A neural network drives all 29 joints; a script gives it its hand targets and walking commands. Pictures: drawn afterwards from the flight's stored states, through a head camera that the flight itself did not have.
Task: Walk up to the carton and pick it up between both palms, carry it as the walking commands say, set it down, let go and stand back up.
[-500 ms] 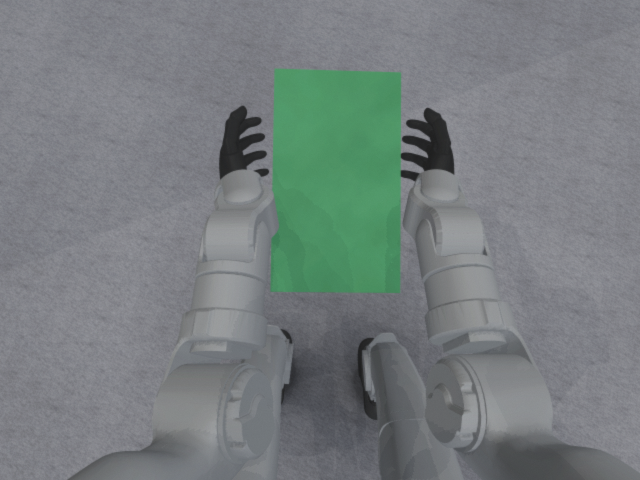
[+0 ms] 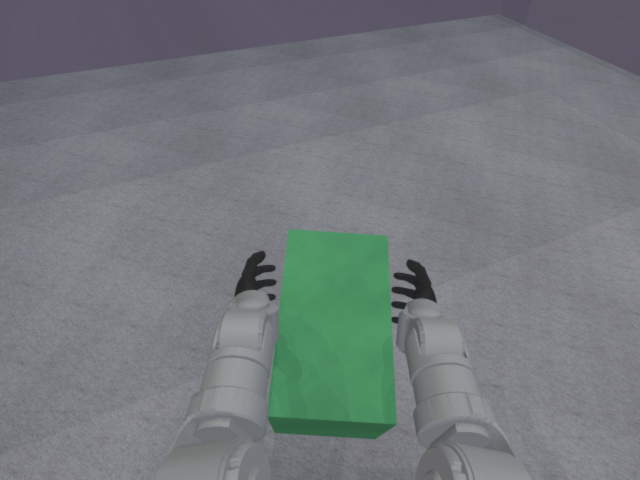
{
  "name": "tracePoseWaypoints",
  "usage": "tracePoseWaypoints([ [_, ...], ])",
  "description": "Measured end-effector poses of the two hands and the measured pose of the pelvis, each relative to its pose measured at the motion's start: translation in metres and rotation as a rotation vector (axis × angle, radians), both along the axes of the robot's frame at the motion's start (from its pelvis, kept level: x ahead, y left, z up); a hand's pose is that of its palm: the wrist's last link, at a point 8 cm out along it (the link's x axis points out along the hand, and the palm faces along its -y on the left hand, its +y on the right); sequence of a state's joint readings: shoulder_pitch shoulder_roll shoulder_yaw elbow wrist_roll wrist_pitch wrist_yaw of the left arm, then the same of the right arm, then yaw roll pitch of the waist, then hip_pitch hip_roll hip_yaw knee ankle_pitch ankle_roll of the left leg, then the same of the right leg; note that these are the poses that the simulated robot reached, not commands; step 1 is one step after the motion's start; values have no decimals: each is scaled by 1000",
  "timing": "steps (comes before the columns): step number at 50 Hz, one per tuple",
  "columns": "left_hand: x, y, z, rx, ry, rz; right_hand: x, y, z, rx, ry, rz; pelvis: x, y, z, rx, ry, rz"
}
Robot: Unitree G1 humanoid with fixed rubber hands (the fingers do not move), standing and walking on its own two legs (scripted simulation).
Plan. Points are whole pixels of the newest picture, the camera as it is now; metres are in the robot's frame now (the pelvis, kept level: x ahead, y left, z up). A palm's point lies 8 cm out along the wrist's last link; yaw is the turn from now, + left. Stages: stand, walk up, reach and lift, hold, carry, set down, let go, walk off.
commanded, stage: reach and lift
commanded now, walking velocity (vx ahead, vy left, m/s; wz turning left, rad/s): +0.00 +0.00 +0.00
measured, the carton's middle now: (331, 333) +0.35 +0.01 -0.06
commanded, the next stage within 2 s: hold in 1.24 s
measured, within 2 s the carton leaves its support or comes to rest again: neither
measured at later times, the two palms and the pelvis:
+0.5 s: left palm (247, 303) +0.32 +0.12 +0.06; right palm (430, 314) +0.32 -0.12 +0.06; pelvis +0.00 +0.00 +0.01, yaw +0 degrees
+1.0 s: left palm (245, 313) +0.31 +0.12 +0.06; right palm (428, 324) +0.31 -0.11 +0.05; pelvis +0.00 +0.00 +0.01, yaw +0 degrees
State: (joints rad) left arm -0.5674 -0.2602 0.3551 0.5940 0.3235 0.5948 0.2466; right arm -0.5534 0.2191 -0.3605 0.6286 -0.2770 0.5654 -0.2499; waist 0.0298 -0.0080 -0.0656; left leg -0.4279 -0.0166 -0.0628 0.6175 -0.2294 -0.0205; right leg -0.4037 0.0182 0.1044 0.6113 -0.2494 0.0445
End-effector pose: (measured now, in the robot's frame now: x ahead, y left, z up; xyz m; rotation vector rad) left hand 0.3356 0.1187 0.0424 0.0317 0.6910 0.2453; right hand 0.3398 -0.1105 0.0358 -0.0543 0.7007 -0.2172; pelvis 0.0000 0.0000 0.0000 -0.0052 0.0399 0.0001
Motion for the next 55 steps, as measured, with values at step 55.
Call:
tracePoseWaypoints([
  [55, -29, 1, 17, -7, 36, -61, -32, -3, 17, -25, 44, 20, -4, -2, 7, 3, -95, 0],
])
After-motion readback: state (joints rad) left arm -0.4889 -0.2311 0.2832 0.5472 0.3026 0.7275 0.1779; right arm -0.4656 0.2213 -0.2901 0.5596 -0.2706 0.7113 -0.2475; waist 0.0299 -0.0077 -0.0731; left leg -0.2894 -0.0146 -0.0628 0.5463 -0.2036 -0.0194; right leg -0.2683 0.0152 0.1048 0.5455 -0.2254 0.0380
